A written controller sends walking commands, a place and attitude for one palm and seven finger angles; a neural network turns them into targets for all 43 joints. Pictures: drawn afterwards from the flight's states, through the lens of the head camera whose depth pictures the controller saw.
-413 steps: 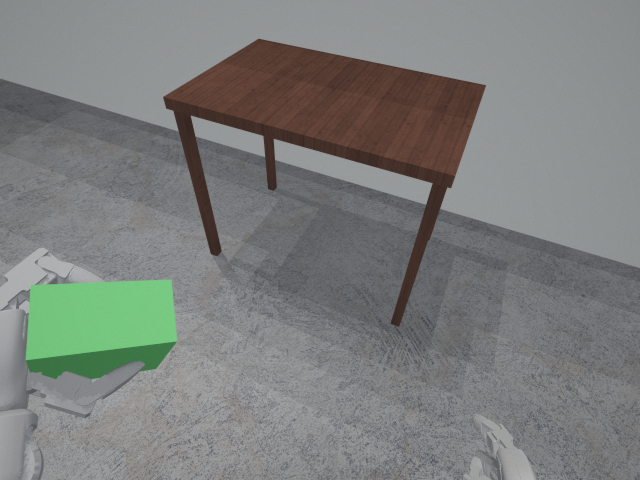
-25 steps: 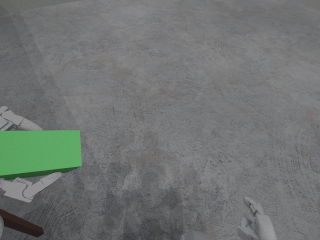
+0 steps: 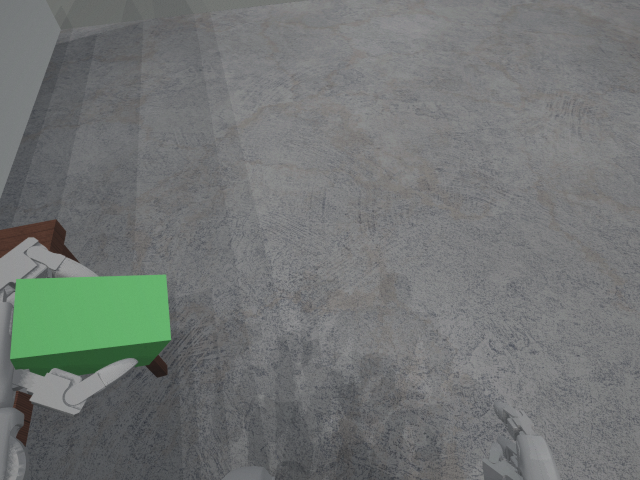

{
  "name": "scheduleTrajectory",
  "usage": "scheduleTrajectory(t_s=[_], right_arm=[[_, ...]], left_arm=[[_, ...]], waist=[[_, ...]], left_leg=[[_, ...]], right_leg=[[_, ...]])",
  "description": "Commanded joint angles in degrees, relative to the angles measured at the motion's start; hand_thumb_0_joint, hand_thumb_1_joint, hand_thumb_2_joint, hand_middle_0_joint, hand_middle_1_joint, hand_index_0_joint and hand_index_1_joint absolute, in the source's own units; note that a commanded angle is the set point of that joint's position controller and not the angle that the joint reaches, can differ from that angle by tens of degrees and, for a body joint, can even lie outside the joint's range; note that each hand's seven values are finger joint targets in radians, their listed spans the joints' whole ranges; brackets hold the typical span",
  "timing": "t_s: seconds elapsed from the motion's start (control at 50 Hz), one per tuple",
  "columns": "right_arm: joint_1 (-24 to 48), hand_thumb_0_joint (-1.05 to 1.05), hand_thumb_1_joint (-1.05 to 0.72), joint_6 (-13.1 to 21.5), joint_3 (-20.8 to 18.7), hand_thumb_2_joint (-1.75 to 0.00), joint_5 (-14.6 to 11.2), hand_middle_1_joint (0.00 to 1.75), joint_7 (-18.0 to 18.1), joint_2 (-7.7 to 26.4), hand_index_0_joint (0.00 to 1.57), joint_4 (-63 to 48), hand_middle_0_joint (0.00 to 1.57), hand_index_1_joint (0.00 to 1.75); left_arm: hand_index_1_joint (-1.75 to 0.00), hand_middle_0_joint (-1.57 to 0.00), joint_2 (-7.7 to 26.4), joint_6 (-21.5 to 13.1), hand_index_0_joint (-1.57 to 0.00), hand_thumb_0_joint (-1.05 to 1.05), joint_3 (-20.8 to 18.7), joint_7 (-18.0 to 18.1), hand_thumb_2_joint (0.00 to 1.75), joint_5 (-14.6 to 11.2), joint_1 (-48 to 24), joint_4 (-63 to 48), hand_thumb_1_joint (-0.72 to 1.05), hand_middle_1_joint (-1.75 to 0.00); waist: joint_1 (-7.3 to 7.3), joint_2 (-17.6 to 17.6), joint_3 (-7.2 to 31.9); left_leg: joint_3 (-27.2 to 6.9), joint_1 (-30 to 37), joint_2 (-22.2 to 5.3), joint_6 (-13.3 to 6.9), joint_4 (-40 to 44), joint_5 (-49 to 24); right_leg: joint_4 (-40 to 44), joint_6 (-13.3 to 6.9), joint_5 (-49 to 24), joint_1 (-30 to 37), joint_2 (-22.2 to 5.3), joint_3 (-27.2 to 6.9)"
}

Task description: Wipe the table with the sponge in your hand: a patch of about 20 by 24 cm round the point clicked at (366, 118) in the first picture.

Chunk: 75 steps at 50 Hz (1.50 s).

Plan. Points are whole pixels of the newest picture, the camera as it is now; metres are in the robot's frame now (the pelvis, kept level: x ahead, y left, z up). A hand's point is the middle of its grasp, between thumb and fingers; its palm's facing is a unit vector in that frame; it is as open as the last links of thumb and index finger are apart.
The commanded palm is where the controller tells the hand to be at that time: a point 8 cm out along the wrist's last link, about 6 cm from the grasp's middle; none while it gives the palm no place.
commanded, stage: turn to face it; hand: left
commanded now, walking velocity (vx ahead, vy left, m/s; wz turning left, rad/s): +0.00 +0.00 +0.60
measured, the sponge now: (114, 327) +0.23 +0.20 +0.15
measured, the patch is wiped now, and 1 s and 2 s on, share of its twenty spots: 0.00 0.00 0.00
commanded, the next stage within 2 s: none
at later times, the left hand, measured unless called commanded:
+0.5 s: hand out of the picture +0.05 +0.27 +0.17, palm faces +0.61 -0.62 -0.50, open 10.3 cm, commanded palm -0.01 +0.29 +0.17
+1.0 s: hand out of the picture -0.12 +0.24 +0.17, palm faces +0.76 -0.46 -0.46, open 10.3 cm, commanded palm -0.19 +0.25 +0.17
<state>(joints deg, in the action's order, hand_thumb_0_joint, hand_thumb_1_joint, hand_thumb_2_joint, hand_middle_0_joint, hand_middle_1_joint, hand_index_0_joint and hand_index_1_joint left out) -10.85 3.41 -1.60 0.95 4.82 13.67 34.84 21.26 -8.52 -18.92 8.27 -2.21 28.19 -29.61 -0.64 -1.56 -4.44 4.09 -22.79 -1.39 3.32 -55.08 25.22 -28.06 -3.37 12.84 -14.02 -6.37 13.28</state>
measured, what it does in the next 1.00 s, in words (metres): walks backwards, turning left: left foot, then right foot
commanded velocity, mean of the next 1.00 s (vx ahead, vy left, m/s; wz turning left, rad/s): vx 0.00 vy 0.00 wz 0.60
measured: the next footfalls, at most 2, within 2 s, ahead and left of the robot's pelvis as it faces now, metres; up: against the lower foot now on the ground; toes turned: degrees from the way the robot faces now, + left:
left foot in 0.14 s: -0.03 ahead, +0.15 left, +0.00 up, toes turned +10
right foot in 0.48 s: -0.02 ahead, -0.10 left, +0.00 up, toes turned +12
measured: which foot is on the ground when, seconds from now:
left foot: up 0.00-0.12, down 0.14-0.48, up 0.50-0.82, down 0.84-1.00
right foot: down 0.00-0.14, up 0.16-0.46, down 0.48-0.84, up 0.86-1.00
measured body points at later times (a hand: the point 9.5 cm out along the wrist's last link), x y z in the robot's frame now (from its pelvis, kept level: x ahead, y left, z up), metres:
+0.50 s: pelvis -0.08 -0.03 -0.02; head -0.04 -0.04 +0.43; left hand +0.01 +0.30 +0.19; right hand +0.14 -0.15 -0.13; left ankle -0.07 +0.14 -0.74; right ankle -0.05 -0.11 -0.75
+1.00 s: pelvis -0.16 -0.07 -0.01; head -0.14 -0.05 +0.44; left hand -0.16 +0.26 +0.20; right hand +0.11 -0.16 -0.10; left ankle -0.23 +0.06 -0.74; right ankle -0.08 -0.14 -0.69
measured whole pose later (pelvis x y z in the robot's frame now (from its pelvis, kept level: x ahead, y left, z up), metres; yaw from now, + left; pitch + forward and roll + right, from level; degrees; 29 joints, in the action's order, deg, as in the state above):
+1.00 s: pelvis -0.16 -0.07 -0.01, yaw +36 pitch -1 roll +0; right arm -12.3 6.3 -1.1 -0.5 1.4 9.9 33.3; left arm 23.6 -10.6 -21.6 7.4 -1.6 28.9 -34.5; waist -1.0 -1.2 -4.2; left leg -1.7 -15.3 -1.6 2.0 -31.5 15.0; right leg -58.7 4.5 27.1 -28.1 -3.8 6.1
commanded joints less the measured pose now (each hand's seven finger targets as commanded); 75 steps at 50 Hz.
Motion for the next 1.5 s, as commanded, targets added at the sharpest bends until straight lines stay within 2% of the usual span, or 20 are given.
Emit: scheduleTrajectory(t_s=[0.0, 0.08, 0.12, 0.14, 0.22, 0.4, 0.42, 0.46, 0.48, 0.56, 0.76, 0.8, 0.82, 0.86, 0.94, 1.08, 1.1, 1.14, 1.26, 1.48], right_arm=[[4.82, 0.0, -0.9, 3.25, -0.94, -0.9, 0.36, 0.3, 0.13, 2.55, 0.2, -10.83, 0.2, 0.3], [1.69, 0.0, -0.9, 2.19, -1.74, -0.9, -0.06, 0.3, -0.29, 3.42, 0.2, -11.09, 0.2, 0.3], [2.75, 0.0, -0.9, 3.33, -2.45, -0.9, -0.46, 0.3, -0.53, 6.38, 0.2, -12.17, 0.2, 0.3], [0.87, 0.0, -0.9, 4.23, -2.04, -0.9, -0.27, 0.3, -1.18, 5.26, 0.2, -10.49, 0.2, 0.3], [2.57, 0.0, -0.9, 6.17, -2.66, -0.9, -1.79, 0.3, -2.93, 5.34, 0.2, -9.21, 0.2, 0.3], [2.86, 0.0, -0.9, 5.77, -1.07, -0.9, -1.5, 0.3, -2.83, 4.4, 0.2, -7.65, 0.2, 0.3], [3.43, 0.0, -0.9, 5.4, -0.72, -0.9, -1.73, 0.3, -2.79, 3.86, 0.2, -8.06, 0.2, 0.3], [4.15, 0.0, -0.9, 4.75, 0.1, -0.9, -2.04, 0.3, -2.52, 1.5, 0.2, -9.32, 0.2, 0.3], [3.2, 0.0, -0.9, 5.35, -2.02, -0.9, -2.22, 0.3, -2.45, 4.37, 0.2, -8.71, 0.2, 0.3], [8.34, 0.0, -0.9, 3.39, 0.27, -0.9, -1.28, 0.3, -1.31, 1.67, 0.2, -9.26, 0.2, 0.3], [2.94, 0.0, -0.9, 2.29, -1.31, -0.9, 0.06, 0.3, -0.5, 2.47, 0.2, -10.78, 0.2, 0.3], [1.96, 0.0, -0.9, 2.35, -2.3, -0.9, -0.38, 0.3, -0.53, 4.58, 0.2, -11.43, 0.2, 0.3], [2.81, 0.0, -0.9, 3.17, -2.87, -0.9, -0.76, 0.3, -0.83, 6.36, 0.2, -12.37, 0.2, 0.3], [2.31, 0.0, -0.9, 4.66, -2.71, -0.9, -1.05, 0.3, -2.22, 5.67, 0.2, -10.87, 0.2, 0.3], [2.46, 0.0, -0.9, 6.55, -2.52, -0.9, -2.02, 0.3, -3.26, 5.27, 0.2, -9.29, 0.2, 0.3], [2.5, 0.0, -0.9, 5.84, -1.11, -0.9, -1.89, 0.3, -2.5, 4.58, 0.2, -8.25, 0.2, 0.3], [3.31, 0.0, -0.9, 5.67, -0.87, -0.9, -2.0, 0.3, -2.43, 3.99, 0.2, -8.3, 0.2, 0.3], [5.28, 0.0, -0.9, 5.03, -0.1, -0.9, -2.25, 0.3, -1.91, 1.75, 0.2, -9.76, 0.2, 0.3], [8.05, 0.0, -0.9, 3.77, -0.2, -0.9, -0.92, 0.3, -0.86, 2.5, 0.2, -8.58, 0.2, 0.3], [2.89, 0.0, -0.9, 3.09, -1.18, -0.9, 0.1, 0.3, -0.75, 3.29, 0.2, -10.83, 0.2, 0.3]], left_arm=[[-1.6, -1.2, 10.81, -4.48, -1.2, 0.0, -10.7, 3.32, 1.3, -0.42, -1.11, -14.72, 0.1, -1.6], [-1.6, -1.2, 9.36, -4.91, -1.2, 0.0, -8.9, 3.06, 1.3, -1.07, -1.57, -17.14, 0.1, -1.6], [-1.6, -1.2, 10.42, -6.78, -1.2, 0.0, -8.13, 2.34, 1.3, -1.58, -2.58, -22.1, 0.1, -1.6], [-1.6, -1.2, 10.9, -7.56, -1.2, 0.0, -9.52, 1.48, 1.3, 0.06, -0.05, -17.41, 0.1, -1.6], [-1.6, -1.2, 11.39, -7.43, -1.2, 0.0, -8.84, 0.52, 1.3, 0.71, -3.49, -23.36, 0.1, -1.6], [-1.6, -1.2, 8.27, -3.64, -1.2, 0.0, -7.8, -0.58, 1.3, -1.46, -3.47, -11.08, 0.1, -1.6], [-1.6, -1.2, 8.83, -3.33, -1.2, 0.0, -8.03, -0.61, 1.3, -1.07, -3.67, -10.61, 0.1, -1.6], [-1.6, -1.2, 14.12, -2.61, -1.2, 0.0, -10.04, 0.55, 1.3, -0.09, -7.29, -10.17, 0.1, -1.6], [-1.6, -1.2, 11.19, -2.62, -1.2, 0.0, -7.54, 0.71, 1.3, -1.78, -9.03, -10.51, 0.1, -1.6], [-1.6, -1.2, 11.1, -3.79, -1.2, 0.0, -8.73, 0.81, 1.3, -0.62, -5.75, -12.72, 0.1, -1.6], [-1.6, -1.2, 9.74, -4.62, -1.2, 0.0, -9.98, 3.14, 1.3, -0.67, -0.29, -15.3, 0.1, -1.6], [-1.6, -1.2, 9.93, -5.53, -1.2, 0.0, -9.07, 2.9, 1.3, -1.29, -1.84, -18.81, 0.1, -1.6], [-1.6, -1.2, 10.13, -6.69, -1.2, 0.0, -8.18, 2.36, 1.3, -1.62, -1.81, -21.77, 0.1, -1.6], [-1.6, -1.2, 12.51, -7.43, -1.2, 0.0, -10.09, 0.66, 1.3, 0.5, -1.2, -19.49, 0.1, -1.6], [-1.6, -1.2, 10.57, -7.07, -1.2, 0.0, -8.85, 0.29, 1.3, 0.02, -0.65, -21.73, 0.1, -1.6], [-1.6, -1.2, 8.74, -3.62, -1.2, 0.0, -8.3, -0.45, 1.3, -1.61, -2.65, -10.03, 0.1, -1.6], [-1.6, -1.2, 9.07, -3.31, -1.2, 0.0, -8.38, -0.52, 1.3, -1.28, -4.71, -9.05, 0.1, -1.6], [-1.6, -1.2, 14.41, -1.87, -1.2, 0.0, -10.27, 0.62, 1.3, -0.44, -8.52, -8.28, 0.1, -1.6], [-1.6, -1.2, 11.6, -3.87, -1.2, 0.0, -8.33, 0.85, 1.3, -0.34, -7.57, -10.69, 0.1, -1.6], [-1.6, -1.2, 8.74, -4.95, -1.2, 0.0, -8.79, 3.17, 1.3, -0.43, -1.71, -13.29, 0.1, -1.6]], waist=[[3.16, -7.28, 11.76], [-0.43, -1.85, 14.17], [0.28, 22.01, 10.68], [0.37, 20.58, 9.27], [0.23, 17.82, 7.83], [1.34, 12.09, 8.59], [1.83, 10.19, 8.76], [1.34, -14.42, 8.3], [1.06, -17.51, 8.25], [1.03, -6.08, 6.41], [0.81, -4.31, 12.6], [-0.63, 6.76, 14.02], [0.19, 22.57, 11.8], [-0.16, 22.7, 9.03], [0.34, 19.21, 7.34], [1.49, 11.72, 7.81], [2.21, 7.76, 7.86], [1.75, -16.75, 6.14], [1.11, -5.13, 5.91], [2.53, -6.45, 12.55]], left_leg=[[1.93, -0.08, -1.09, -1.19, 12.96, 3.57], [2.05, 12.15, 0.37, -2.36, 30.95, -10.04], [-22.99, 20.73, -18.58, -10.84, 35.29, -47.25], [-29.47, 19.99, -22.92, -15.36, 34.57, -55.6], [-16.08, 13.63, -13.18, -12.36, 32.92, -40.2], [-20.68, 4.44, -10.07, -10.41, 30.7, -24.25], [-18.63, 2.85, -8.13, -8.81, 27.79, -19.17], [-5.46, -12.67, 3.59, -1.36, 2.78, 5.62], [-8.09, -9.39, 2.8, -0.43, -11.23, 5.17], [-3.93, -7.78, 0.11, 1.17, -15.53, -0.62], [3.81, 8.18, 1.25, -1.47, 26.37, -5.45], [-5.3, 16.86, -5.63, -4.99, 33.62, -22.63], [-22.05, 22.65, -18.54, -10.76, 34.29, -51.11], [-27.67, 18.53, -21.66, -16.59, 33.07, -57.19], [-15.03, 9.06, -12.0, -11.77, 33.65, -38.11], [-19.32, 1.69, -10.94, -10.86, 30.93, -21.13], [-17.36, -0.66, -8.72, -8.92, 26.96, -14.7], [-4.96, -12.23, 4.06, -1.46, -2.95, 7.78], [-3.84, -7.22, 0.55, 0.99, -17.8, -2.76], [2.05, 3.21, -0.21, -2.53, 20.01, 2.15]], right_leg=[[7.5, -4.6, -17.61, 10.88, -16.33, -12.54], [-7.13, 1.15, -16.27, 5.75, -13.3, -7.64], [-27.51, 7.85, 15.78, -15.74, -0.52, -3.75], [-34.93, 7.53, 24.56, -21.35, 0.58, -8.19], [-33.31, 8.49, 13.47, -17.55, 1.6, -9.47], [-1.93, 9.07, 8.33, 4.88, 7.44, -7.98], [5.76, 8.31, 3.3, 8.28, 5.79, -8.68], [12.87, -1.53, -9.45, 14.37, -17.2, -31.25], [13.69, -3.43, -9.87, 6.44, -21.27, -33.03], [10.18, -2.9, -17.04, 3.85, -13.71, -14.01], [-1.48, -0.5, -19.25, 6.56, -13.66, -9.35], [-18.13, 4.26, -11.29, -1.54, -7.82, -4.94], [-29.05, 8.03, 15.49, -15.84, -0.18, -3.93], [-38.61, 8.21, 24.04, -23.43, 0.14, -10.77], [-30.52, 8.71, 13.3, -13.23, 2.74, -8.64], [-4.92, 9.08, 9.9, 4.44, 6.96, -8.02], [3.94, 8.34, 5.07, 8.4, 5.18, -8.84], [15.05, -1.98, -3.34, 7.22, -18.66, -36.41], [13.24, -1.86, -6.18, 2.05, -12.31, -14.55], [9.9, -3.09, -6.82, 10.64, -15.78, -13.49]])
